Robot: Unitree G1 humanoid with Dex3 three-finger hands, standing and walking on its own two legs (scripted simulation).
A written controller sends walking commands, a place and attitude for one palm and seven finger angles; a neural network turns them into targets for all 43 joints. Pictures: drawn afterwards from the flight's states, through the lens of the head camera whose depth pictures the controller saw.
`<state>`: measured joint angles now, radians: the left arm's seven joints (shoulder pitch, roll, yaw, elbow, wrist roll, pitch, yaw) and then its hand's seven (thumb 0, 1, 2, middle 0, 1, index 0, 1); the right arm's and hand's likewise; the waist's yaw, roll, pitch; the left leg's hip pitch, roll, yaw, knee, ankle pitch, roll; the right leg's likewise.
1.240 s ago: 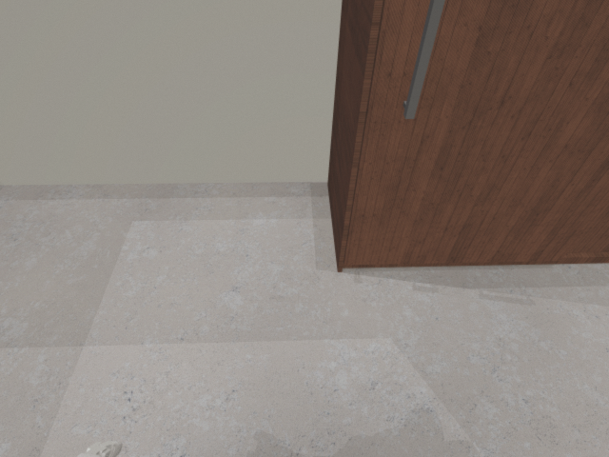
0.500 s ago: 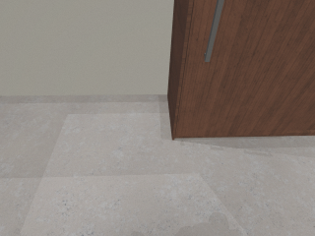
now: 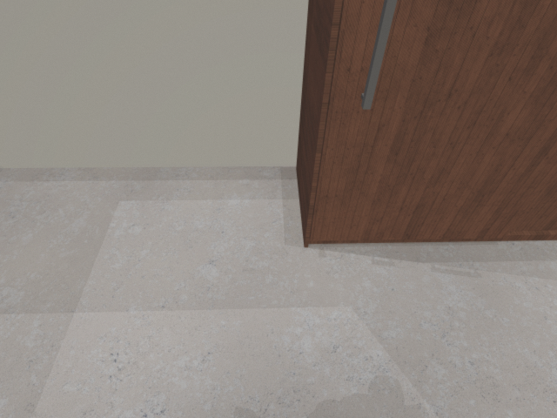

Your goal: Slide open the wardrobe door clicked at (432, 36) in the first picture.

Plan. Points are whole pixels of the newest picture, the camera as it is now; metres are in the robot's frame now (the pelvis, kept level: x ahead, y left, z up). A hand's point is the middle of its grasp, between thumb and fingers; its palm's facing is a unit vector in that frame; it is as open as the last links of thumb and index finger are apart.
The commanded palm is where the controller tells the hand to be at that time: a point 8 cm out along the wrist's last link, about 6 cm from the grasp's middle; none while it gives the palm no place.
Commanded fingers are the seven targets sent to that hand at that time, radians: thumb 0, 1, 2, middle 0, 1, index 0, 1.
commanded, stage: look at it before walking up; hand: left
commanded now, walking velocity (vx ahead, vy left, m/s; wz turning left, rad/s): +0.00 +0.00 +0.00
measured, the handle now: (377, 46) +0.94 -0.19 +0.13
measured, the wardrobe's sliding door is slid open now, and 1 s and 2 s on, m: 0.00 0.00 0.00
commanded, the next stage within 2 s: walk to a spot facing it in 0.20 s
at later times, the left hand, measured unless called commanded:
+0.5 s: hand out of the picture +0.06 +0.23 -0.17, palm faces -0.06 -0.95 -0.31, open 7.4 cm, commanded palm none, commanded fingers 0.00 0.90 0.90 -0.20 -0.30 -0.20 -0.30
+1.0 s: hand out of the picture +0.07 +0.17 -0.17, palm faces -0.26 -0.94 -0.24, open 7.4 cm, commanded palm none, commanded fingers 0.00 0.90 0.90 -0.20 -0.30 -0.20 -0.30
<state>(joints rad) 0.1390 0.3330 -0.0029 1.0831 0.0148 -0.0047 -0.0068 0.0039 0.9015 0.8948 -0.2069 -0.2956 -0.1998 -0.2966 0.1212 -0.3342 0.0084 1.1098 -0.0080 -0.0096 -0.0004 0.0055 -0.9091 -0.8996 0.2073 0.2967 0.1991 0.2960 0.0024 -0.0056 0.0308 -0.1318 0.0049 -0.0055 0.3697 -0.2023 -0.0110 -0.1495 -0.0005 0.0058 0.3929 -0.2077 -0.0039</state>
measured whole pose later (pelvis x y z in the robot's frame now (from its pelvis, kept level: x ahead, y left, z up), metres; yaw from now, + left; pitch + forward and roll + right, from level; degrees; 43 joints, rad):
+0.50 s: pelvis +0.00 +0.00 -0.01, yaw -4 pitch -1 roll +0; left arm 0.18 0.31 0.02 1.04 0.02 0.04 0.00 0.00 0.90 0.90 -0.20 -0.30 -0.20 -0.30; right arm 0.12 -0.30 -0.01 1.05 -0.01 0.01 -0.02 0.00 -0.91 -0.90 0.21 0.30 0.20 0.30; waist 0.02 0.00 0.04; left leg -0.18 0.03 0.05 0.45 -0.25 -0.02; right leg -0.22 0.03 0.06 0.47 -0.23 -0.01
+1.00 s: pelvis -0.03 -0.01 -0.01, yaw -19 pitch +1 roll +1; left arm 0.26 0.20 0.05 0.92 0.03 0.04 -0.01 0.00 0.90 0.89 -0.21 -0.30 -0.20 -0.30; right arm 0.14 -0.23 -0.05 0.94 -0.01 0.05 -0.02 0.01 -0.91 -0.90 0.20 0.30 0.20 0.30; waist 0.03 -0.01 0.07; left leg -0.44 0.04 0.01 0.97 -0.39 -0.07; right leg -0.32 0.08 0.10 0.49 -0.18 -0.06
